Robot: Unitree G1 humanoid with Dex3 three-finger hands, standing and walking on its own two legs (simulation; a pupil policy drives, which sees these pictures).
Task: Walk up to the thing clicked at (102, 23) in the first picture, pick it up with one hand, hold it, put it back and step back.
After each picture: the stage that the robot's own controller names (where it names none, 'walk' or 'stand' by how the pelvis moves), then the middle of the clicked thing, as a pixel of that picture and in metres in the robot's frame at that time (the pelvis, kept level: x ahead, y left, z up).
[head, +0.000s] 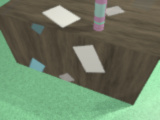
stand; (100, 11) +0.93 -0.11 -0.03
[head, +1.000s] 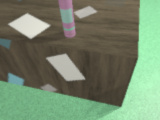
walk; (67, 17) +0.83 +0.12 -0.02
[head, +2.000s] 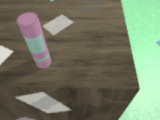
rise first; (36, 44) +0.51 +0.20 +0.02
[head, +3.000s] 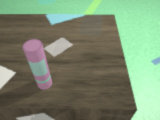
stand; (39, 67) +0.47 +0.20 -0.02
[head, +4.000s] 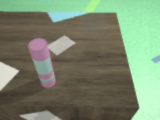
stand; (43, 65) +0.48 +0.18 -0.04
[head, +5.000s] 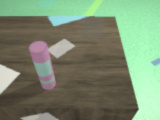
stand; (44, 67) +0.48 +0.18 -0.04
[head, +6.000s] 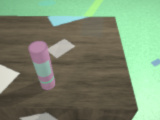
stand; (43, 67) +0.48 +0.18 -0.04
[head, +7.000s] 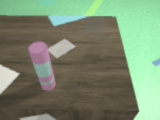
stand; (43, 68) +0.48 +0.18 -0.04
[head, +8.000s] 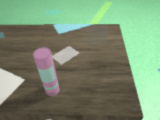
rise first; (47, 74) +0.47 +0.19 -0.03
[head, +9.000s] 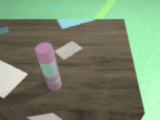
go down; (49, 68) +0.48 +0.19 -0.03
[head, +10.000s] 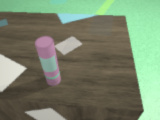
go down; (49, 63) +0.50 +0.17 -0.03
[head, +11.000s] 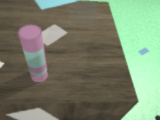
go down; (35, 57) +0.47 +0.17 +0.01
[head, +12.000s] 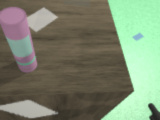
close in; (21, 45) +0.48 +0.18 +0.03
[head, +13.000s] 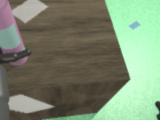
close; (8, 36) +0.50 +0.19 +0.06
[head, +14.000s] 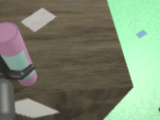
lift; (18, 59) +0.43 +0.18 +0.04
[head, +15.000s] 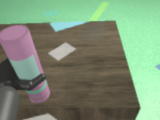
lift; (29, 69) +0.33 +0.17 +0.17
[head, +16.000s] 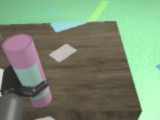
hold; (32, 76) +0.32 +0.16 +0.14
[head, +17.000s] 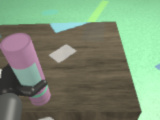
hold; (30, 74) +0.32 +0.17 +0.14
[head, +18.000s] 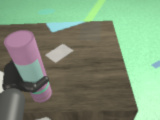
crouch; (32, 71) +0.34 +0.16 +0.14
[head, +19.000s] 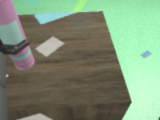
lower; (13, 36) +0.46 +0.20 +0.17
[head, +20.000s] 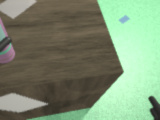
lower; out of the picture +0.51 +0.20 +0.07
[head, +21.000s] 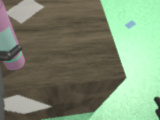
lower; (4, 40) +0.49 +0.19 +0.06
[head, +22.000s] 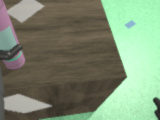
lower; (4, 39) +0.49 +0.19 +0.06
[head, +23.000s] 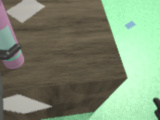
lower; (3, 38) +0.49 +0.19 +0.06
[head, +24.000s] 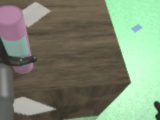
open; (17, 46) +0.47 +0.17 +0.05
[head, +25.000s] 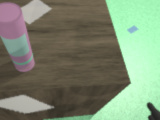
sink last; (17, 43) +0.47 +0.17 +0.05
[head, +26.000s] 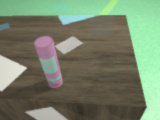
sink last; (50, 64) +0.48 +0.18 +0.01
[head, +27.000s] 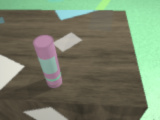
stand; (49, 64) +0.46 +0.17 +0.01
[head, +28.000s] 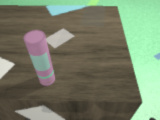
stand; (41, 61) +0.46 +0.18 +0.02
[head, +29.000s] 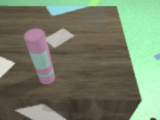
stand; (41, 59) +0.47 +0.18 +0.03
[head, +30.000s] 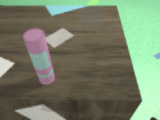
stand; (41, 59) +0.47 +0.18 +0.03
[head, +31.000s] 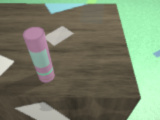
stand; (41, 58) +0.48 +0.18 +0.02
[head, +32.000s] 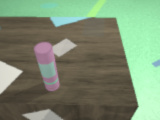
stand; (48, 69) +0.48 +0.17 -0.03
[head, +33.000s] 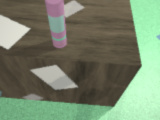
walk; (57, 24) +0.64 +0.12 -0.01
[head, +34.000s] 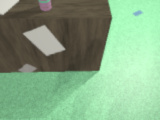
walk; out of the picture +0.93 +0.24 -0.01
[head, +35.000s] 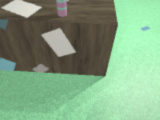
stand; out of the picture +1.08 +0.17 -0.03
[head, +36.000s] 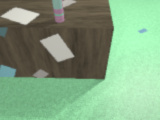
stand; (57, 4) +1.08 +0.18 -0.04
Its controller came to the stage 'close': yes
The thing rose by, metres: 0.20
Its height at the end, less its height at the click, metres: +0.00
